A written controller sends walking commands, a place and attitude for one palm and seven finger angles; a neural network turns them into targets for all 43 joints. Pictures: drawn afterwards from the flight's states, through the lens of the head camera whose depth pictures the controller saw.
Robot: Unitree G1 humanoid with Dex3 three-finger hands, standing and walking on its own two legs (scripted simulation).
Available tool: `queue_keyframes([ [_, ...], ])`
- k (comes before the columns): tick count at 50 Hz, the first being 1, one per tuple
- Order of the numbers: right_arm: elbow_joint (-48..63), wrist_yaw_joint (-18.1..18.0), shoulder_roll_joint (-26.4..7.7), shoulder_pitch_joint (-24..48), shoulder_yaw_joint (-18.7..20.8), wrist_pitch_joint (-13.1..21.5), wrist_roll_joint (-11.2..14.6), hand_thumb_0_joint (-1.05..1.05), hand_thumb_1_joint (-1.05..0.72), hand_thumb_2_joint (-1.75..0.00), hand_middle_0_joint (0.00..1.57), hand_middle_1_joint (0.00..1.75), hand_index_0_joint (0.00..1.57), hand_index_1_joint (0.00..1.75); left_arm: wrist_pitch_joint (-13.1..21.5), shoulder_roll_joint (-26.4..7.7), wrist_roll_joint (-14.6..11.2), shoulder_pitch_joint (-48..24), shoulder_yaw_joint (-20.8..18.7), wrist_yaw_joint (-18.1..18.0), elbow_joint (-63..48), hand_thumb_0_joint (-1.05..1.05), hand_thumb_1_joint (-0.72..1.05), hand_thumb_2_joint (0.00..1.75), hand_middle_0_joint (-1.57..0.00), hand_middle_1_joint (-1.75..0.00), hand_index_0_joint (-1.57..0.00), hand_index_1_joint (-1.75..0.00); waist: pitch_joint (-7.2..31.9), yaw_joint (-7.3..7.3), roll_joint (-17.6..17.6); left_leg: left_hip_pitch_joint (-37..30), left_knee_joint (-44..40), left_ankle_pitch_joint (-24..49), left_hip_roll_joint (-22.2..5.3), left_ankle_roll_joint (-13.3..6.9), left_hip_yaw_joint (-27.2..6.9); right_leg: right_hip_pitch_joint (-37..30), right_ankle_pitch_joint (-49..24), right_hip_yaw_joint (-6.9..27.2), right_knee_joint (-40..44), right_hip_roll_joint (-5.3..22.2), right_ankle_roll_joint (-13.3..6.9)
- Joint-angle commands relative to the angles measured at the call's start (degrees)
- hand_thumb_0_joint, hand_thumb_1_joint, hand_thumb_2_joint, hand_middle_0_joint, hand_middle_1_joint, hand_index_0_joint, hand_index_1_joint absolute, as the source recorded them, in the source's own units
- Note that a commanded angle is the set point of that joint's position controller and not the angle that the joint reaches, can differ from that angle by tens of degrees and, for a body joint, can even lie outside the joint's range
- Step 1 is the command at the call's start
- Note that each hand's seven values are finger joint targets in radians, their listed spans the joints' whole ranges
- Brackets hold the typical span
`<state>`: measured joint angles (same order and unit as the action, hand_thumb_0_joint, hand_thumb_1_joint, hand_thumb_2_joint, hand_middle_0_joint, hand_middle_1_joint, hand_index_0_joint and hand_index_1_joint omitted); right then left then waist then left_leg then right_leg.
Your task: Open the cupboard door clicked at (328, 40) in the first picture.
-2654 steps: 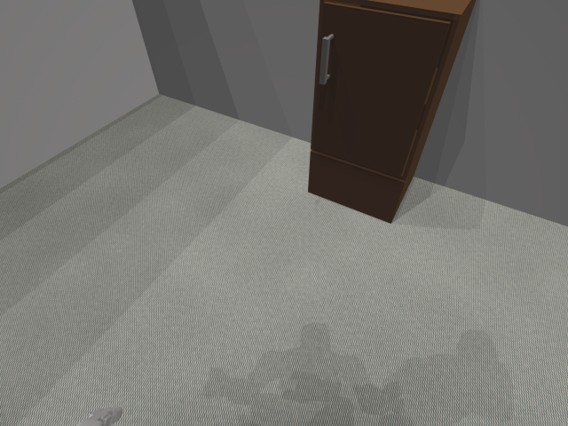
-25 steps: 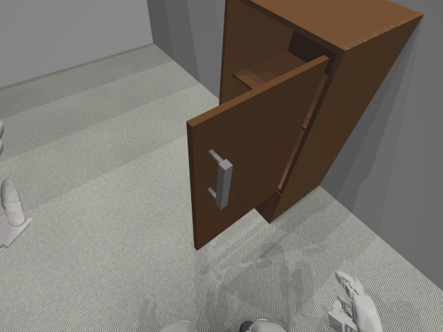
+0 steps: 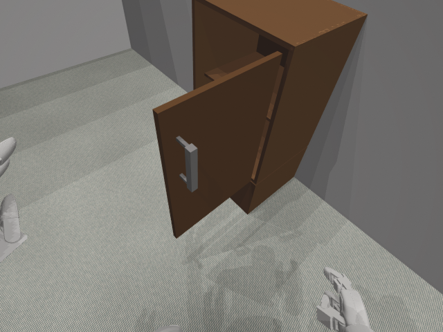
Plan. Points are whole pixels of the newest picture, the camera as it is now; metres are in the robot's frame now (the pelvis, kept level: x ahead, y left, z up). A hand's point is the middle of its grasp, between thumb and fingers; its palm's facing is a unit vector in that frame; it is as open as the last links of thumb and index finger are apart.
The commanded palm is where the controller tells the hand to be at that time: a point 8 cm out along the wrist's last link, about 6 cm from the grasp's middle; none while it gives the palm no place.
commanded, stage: stop stepping back and stand still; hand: left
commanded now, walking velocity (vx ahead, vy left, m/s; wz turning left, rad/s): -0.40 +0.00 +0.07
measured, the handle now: (186, 164) +0.50 +0.11 -0.05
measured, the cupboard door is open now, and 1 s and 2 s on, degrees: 91 91 91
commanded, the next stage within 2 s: let the arm hang, fingers relaxed in 0.78 s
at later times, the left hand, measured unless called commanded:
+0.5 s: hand out of the picture +0.06 +0.28 +0.16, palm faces +0.57 -0.73 -0.38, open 7.4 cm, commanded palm +0.00 +0.31 +0.17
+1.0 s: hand out of the picture +0.08 +0.26 -0.01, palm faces +0.31 -0.85 -0.42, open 7.4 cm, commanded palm none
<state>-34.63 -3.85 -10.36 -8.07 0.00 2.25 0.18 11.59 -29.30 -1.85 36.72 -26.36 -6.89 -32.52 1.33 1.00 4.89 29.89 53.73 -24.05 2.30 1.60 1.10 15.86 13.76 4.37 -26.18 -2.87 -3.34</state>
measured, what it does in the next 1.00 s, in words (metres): walks backwards: left foot, then right foot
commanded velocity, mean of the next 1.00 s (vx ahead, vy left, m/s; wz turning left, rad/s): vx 0.11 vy -0.01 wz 0.00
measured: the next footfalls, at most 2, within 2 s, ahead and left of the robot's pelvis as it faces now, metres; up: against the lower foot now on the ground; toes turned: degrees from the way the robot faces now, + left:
left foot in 0.12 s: -0.08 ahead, +0.13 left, +0.00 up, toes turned +8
right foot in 0.34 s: -0.04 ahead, -0.10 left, +0.00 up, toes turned +7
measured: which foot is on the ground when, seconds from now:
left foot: up 0.00-0.10, down 0.12-1.00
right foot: down 0.00-0.22, up 0.24-0.32, down 0.34-1.00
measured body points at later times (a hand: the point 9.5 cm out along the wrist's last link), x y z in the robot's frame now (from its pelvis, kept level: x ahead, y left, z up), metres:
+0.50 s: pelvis -0.11 +0.00 -0.01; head -0.14 +0.00 +0.44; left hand +0.03 +0.32 +0.18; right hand +0.06 -0.22 -0.10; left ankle -0.11 +0.11 -0.72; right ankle -0.08 -0.10 -0.74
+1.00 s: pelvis -0.12 -0.01 -0.03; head -0.12 -0.03 +0.42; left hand +0.06 +0.30 +0.02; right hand +0.03 -0.25 -0.15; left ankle -0.12 +0.11 -0.75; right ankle -0.08 -0.10 -0.74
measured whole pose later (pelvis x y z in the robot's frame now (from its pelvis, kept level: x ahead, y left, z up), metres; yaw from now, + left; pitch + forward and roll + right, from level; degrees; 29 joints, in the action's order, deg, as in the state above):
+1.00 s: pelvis -0.12 -0.01 -0.03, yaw +8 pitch +1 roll +0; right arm -45.2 0.2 -15.1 -13.9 1.8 3.4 -1.3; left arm 1.0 -17.0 1.6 15.9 -10.9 -2.5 8.3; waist 2.7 2.0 -3.3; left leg 20.5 40.2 -20.3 -0.2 -1.0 2.0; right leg 23.0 21.6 -5.0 -43.2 1.7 -1.1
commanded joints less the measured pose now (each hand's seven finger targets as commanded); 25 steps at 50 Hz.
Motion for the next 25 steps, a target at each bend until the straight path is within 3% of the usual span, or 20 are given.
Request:
queue_keyframes([
  [1, 7.33, -2.52, -5.94, 7.93, 0.76, 2.12, -0.59, 0.0, -0.9, -0.9, 0.2, 0.3, 0.2, 0.3, 1.48, -4.73, 0.54, -6.62, -3.11, -3.45, -5.09, 0.0, 0.9, 0.9, -0.2, -0.3, -0.2, -0.3, 0.8, 0.26, -3.11, -5.32, -14.13, 1.49, -1.88, 0.13, 0.69, -3.19, -47.86, 4.34, 3.06, 13.68, -2.95],
  [3, 6.55, -2.95, -7.56, 3.82, 1.68, 2.24, -0.55, 0.0, -0.9, -0.9, 0.2, 0.3, 0.2, 0.3, 1.36, -5.36, 0.55, -6.26, -2.89, -3.72, -6.18, 0.0, 0.9, 0.9, -0.2, -0.3, -0.2, -0.3, 5.96, 0.62, -2.03, -11.74, -25.11, 10.17, -1.75, -0.31, 0.56, -7.41, -43.96, 1.83, 1.86, 10.95, 0.11],
  [4, 6.56, -3.06, -8.26, 2.58, 2.48, 2.19, -0.19, 0.0, -0.9, -0.9, 0.2, 0.3, 0.2, 0.3, 1.43, -6.36, 0.62, -6.15, -3.36, -3.84, -7.15, 0.0, 0.9, 0.9, -0.2, -0.3, -0.2, -0.3, 8.49, 0.38, -2.58, -15.7, -29.95, 18.07, -3.23, -0.96, -0.03, -8.3, -40.12, 0.9, 0.5, 9.38, 2.12],
  [5, 7.58, -2.96, -9.89, 0.92, 3.4, 2.32, 0.06, 0.0, -0.9, -0.9, 0.2, 0.3, 0.2, 0.3, 1.57, -6.5, 0.45, -4.35, -3.77, -3.89, -9.65, 0.0, 0.9, 0.9, -0.2, -0.3, -0.2, -0.3, 12.29, 0.03, -7.01, -18.55, -33.25, 31.59, -8.74, -3.16, -5.44, -9.04, -27.89, -0.59, -1.74, 6.25, 4.21],
  [6, 8.77, -2.78, -10.32, 1.17, 4.4, 2.63, 0.36, 0.0, -0.9, -0.9, 0.2, 0.3, 0.2, 0.3, 1.57, -8.09, 0.75, -1.75, -5.24, -3.92, -13.06, 0.0, 0.9, 0.9, -0.2, -0.3, -0.2, -0.3, 15.45, -1.37, -11.58, -22.13, -31.97, 36.76, -13.36, -4.95, -9.41, -6.9, -12.8, -1.23, -3.13, 3.78, 5.26],
  [7, 9.79, -2.22, -9.94, 0.27, 4.34, 3.25, 0.59, 0.0, -0.9, -0.9, 0.2, 0.3, 0.2, 0.3, 1.83, -8.05, 0.18, 1.97, -7.06, -3.73, -13.67, 0.0, 0.9, 0.9, -0.2, -0.3, -0.2, -0.3, 16.78, -2.29, -12.56, -22.07, -31.77, 33.91, -15.03, -6.42, -9.5, -6.03, -2.58, -1.03, -3.48, 2.76, 5.45],
  [8, 10.57, -1.95, -10.06, 0.54, 4.33, 4.09, 0.78, 0.0, -0.9, -0.9, 0.2, 0.3, 0.2, 0.3, 1.96, -9.26, 0.26, 2.26, -7.99, -3.56, -15.3, 0.0, 0.9, 0.9, -0.2, -0.3, -0.2, -0.3, 16.21, -2.04, -10.38, -20.38, -31.32, 30.24, -14.28, -6.58, -9.76, -5.87, -2.58, -1.38, -2.73, 1.78, 5.02],
  [9, 10.58, -1.89, -9.16, 1.51, 3.61, 4.73, -0.17, 0.0, -0.9, -0.9, 0.2, 0.3, 0.2, 0.3, 2.22, -9.86, -0.02, 2.44, -9.69, -3.65, -16.61, 0.0, 0.9, 0.9, -0.2, -0.3, -0.2, -0.3, 14.47, -1.23, -15.33, -15.95, -33.76, 26.57, -13.12, -6.06, -10.63, -6.72, -4.1, -2.57, -5.58, 1.78, 3.8],
  [10, 10.65, -1.85, -8.95, 1.82, 2.82, 5.4, -0.78, 0.0, -0.9, -0.9, 0.2, 0.3, 0.2, 0.3, 2.7, -9.72, 0.17, 0.28, -9.72, -3.62, -19.27, 0.0, 0.9, 0.9, -0.2, -0.3, -0.2, -0.3, 11.15, -1.3, -17.57, -11.04, -37.84, 20.94, -13.97, -5.51, -11.94, -7.65, 0.79, -3.71, -8.79, 1.52, 3.91],
  [11, 9.88, -1.91, -9.11, 1.26, 2.67, 6.63, -1.18, 0.0, -0.9, -0.9, 0.2, 0.3, 0.2, 0.3, 3.31, -10.46, 0.76, -3.03, -10.32, -3.56, -21.17, 0.0, 0.9, 0.9, -0.2, -0.3, -0.2, -0.3, 9.33, -1.37, -18.67, -7.59, -40.96, 10.69, -14.75, -5.67, -11.92, -8.53, 4.48, -3.84, -11.67, 1.31, 4.13],
  [12, 9.35, -1.94, -8.73, 1.07, 2.35, 7.61, -1.29, 0.0, -0.9, -0.9, 0.2, 0.3, 0.2, 0.3, 3.62, -8.18, 1.2, -3.95, -9.09, -3.78, -19.23, 0.0, 0.9, 0.9, -0.2, -0.3, -0.2, -0.3, 5.81, -1.09, -18.47, -2.75, -43.31, -0.87, -15.09, -6.28, -11.94, -9.72, 5.34, -3.65, -13.0, 1.57, 4.2],
  [14, 8.19, -1.76, -9.14, 0.42, 2.08, 8.49, -0.81, 0.0, -0.9, -0.9, 0.2, 0.3, 0.2, 0.3, 3.19, -5.68, 1.42, -4.55, -7.25, -4.25, -12.59, 0.0, 0.9, 0.9, -0.2, -0.3, -0.2, -0.3, 1.62, -0.47, -16.23, 0.2, -42.97, -11.25, -14.11, -6.21, -10.32, -10.48, 3.44, -4.29, -9.56, 2.08, 4.28],
  [16, 6.92, -1.9, -9.76, -0.08, 2.24, 8.74, -0.78, 0.0, -0.9, -0.9, 0.2, 0.3, 0.2, 0.3, 3.04, -5.17, 1.5, -7.11, -6.18, -4.3, -6.53, 0.0, 0.9, 0.9, -0.2, -0.3, -0.2, -0.3, -1.37, 0.13, -11.88, -0.72, -40.25, -15.0, -11.54, -5.23, -8.22, -8.64, 6.65, -4.17, -2.99, 1.74, 3.22],
  [17, 6.39, -2.04, -9.62, 0.33, 2.31, 8.44, -0.97, 0.0, -0.9, -0.9, 0.2, 0.3, 0.2, 0.3, 2.67, -3.99, 1.48, -8.62, -4.52, -4.29, -3.17, 0.0, 0.9, 0.9, -0.2, -0.3, -0.2, -0.3, -4.13, 0.44, -8.53, -2.32, -37.41, -14.46, -9.44, -4.25, -7.39, -4.33, 11.22, -1.83, 1.73, 2.43, 1.77],
  [19, 5.71, -1.96, -9.69, 0.32, 2.51, 7.78, -1.67, 0.0, -0.9, -0.9, 0.2, 0.3, 0.2, 0.3, 2.33, -3.43, 1.13, -13.48, -2.74, -3.83, 0.0, 0.0, 0.9, 0.9, -0.2, -0.3, -0.2, -0.3, -6.75, 1.2, -4.47, -7.84, -27.99, -9.66, -5.83, -2.92, -4.44, 6.47, 23.77, 6.54, 9.51, 7.07, -2.21],
  [20, 4.75, -1.82, -9.28, -0.83, 2.76, 7.45, -1.31, 0.0, -0.9, -0.9, 0.2, 0.3, 0.2, 0.3, 1.98, -2.61, 1.05, -14.2, -1.29, -3.43, 2.09, 0.0, 0.9, 0.9, -0.2, -0.3, -0.2, -0.3, -4.46, 0.8, 0.89, -11.38, -18.41, -4.46, -3.78, -2.46, -1.33, 10.21, 30.52, 12.77, 13.35, 10.53, -3.92],
  [21, 4.44, -1.72, -9.35, -0.47, 2.83, 7.2, -0.94, 0.0, -0.9, -0.9, 0.2, 0.3, 0.2, 0.3, 1.43, -2.35, 0.94, -15.28, -0.01, -3.42, 1.98, 0.0, 0.9, 0.9, -0.2, -0.3, -0.2, -0.3, -4.16, 0.34, 3.83, -11.39, -7.98, -0.45, -2.58, -2.3, 0.32, 11.94, 33.29, 18.7, 16.75, 15.15, -6.39],
  [22, 4.18, -1.47, -8.5, -0.61, 2.52, 6.86, -0.75, 0.0, -0.9, -0.9, 0.2, 0.3, 0.2, 0.3, 1.27, -2.36, 0.91, -15.82, 0.59, -3.52, 1.53, 0.0, 0.9, 0.9, -0.2, -0.3, -0.2, -0.3, -3.26, -0.03, 6.33, -8.97, -2.06, 1.86, -2.57, -2.45, 0.39, 9.33, 30.27, 20.37, 17.51, 18.07, -7.67],
  [24, 4.53, -0.99, -8.22, -0.25, 2.09, 6.96, -0.84, 0.0, -0.9, -0.9, 0.2, 0.3, 0.2, 0.3, 1.91, -2.91, 1.13, -17.96, 0.43, -3.25, -0.43, 0.0, 0.9, 0.9, -0.2, -0.3, -0.2, -0.3, -1.93, 0.01, 4.71, -5.41, -3.31, 1.42, -3.97, -2.67, -0.46, 3.48, 19.57, 15.04, 14.24, 18.19, -7.3],
  [25, 4.84, -0.89, -7.55, -0.06, 1.66, 7.09, -0.85, 0.0, -0.9, -0.9, 0.2, 0.3, 0.2, 0.3, 2.09, -3.47, 1.29, -17.48, -0.32, -3.34, -1.6, 0.0, 0.9, 0.9, -0.2, -0.3, -0.2, -0.3, -0.91, 0.0, 3.09, -9.01, -9.25, 1.32, -4.84, -2.93, -0.11, 4.51, 18.47, 11.47, 12.66, 17.17, -6.24],
])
